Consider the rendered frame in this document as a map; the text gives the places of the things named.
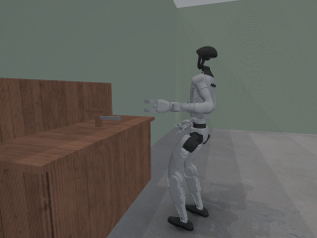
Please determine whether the robot left forearm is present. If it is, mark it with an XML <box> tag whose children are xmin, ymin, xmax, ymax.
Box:
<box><xmin>169</xmin><ymin>102</ymin><xmax>212</xmax><ymax>115</ymax></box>

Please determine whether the counter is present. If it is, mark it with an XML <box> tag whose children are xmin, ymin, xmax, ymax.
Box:
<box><xmin>0</xmin><ymin>77</ymin><xmax>155</xmax><ymax>238</ymax></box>

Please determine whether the tap lever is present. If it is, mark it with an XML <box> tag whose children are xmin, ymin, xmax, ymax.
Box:
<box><xmin>100</xmin><ymin>116</ymin><xmax>121</xmax><ymax>121</ymax></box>

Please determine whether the robot left upper arm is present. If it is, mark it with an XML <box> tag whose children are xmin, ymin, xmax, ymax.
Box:
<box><xmin>192</xmin><ymin>73</ymin><xmax>214</xmax><ymax>114</ymax></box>

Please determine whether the humanoid robot head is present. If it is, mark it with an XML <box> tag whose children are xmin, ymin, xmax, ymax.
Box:
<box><xmin>196</xmin><ymin>46</ymin><xmax>218</xmax><ymax>77</ymax></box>

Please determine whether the right robot hand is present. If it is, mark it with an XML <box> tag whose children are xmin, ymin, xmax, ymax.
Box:
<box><xmin>172</xmin><ymin>119</ymin><xmax>191</xmax><ymax>134</ymax></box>

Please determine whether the left robot hand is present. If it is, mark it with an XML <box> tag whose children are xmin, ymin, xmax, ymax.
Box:
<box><xmin>144</xmin><ymin>99</ymin><xmax>170</xmax><ymax>113</ymax></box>

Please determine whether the robot right upper arm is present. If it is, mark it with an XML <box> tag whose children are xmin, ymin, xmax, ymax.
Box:
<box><xmin>213</xmin><ymin>92</ymin><xmax>217</xmax><ymax>111</ymax></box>

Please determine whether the robot right shin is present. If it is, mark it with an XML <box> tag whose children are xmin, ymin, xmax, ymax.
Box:
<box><xmin>183</xmin><ymin>167</ymin><xmax>203</xmax><ymax>210</ymax></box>

